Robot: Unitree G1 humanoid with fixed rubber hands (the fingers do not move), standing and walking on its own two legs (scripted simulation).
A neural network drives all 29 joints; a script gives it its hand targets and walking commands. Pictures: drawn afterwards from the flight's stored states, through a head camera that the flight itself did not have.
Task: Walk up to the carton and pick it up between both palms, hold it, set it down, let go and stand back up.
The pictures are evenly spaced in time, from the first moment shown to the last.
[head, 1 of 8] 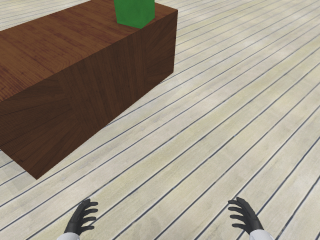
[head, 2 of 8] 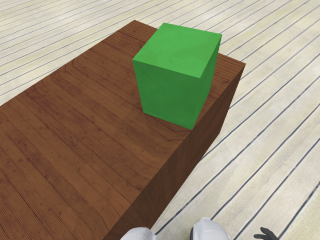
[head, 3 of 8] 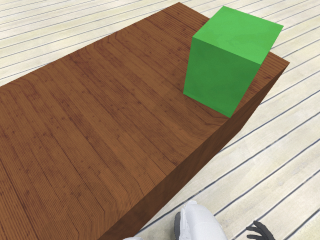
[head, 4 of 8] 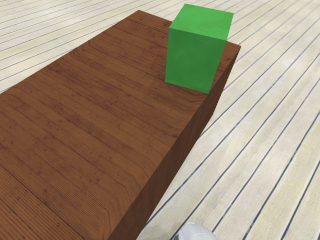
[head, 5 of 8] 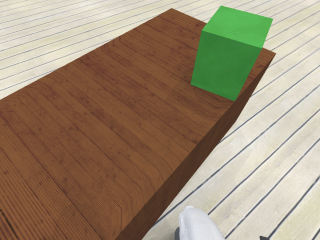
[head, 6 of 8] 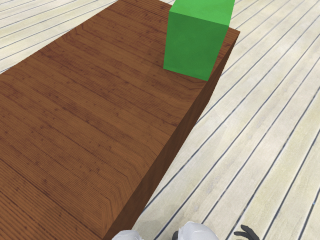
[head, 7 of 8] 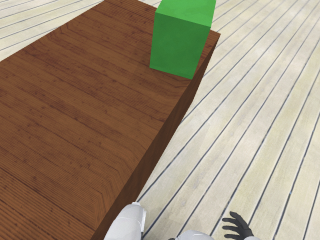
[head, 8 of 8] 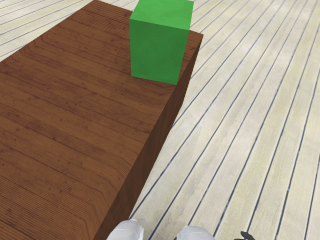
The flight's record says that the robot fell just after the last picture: no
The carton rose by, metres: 0.00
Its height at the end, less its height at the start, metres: +0.00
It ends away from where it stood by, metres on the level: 0.00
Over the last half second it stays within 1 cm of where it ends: yes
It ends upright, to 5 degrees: yes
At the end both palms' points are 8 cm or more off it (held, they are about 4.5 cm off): yes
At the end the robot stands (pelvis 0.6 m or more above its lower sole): yes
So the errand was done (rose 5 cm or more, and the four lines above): no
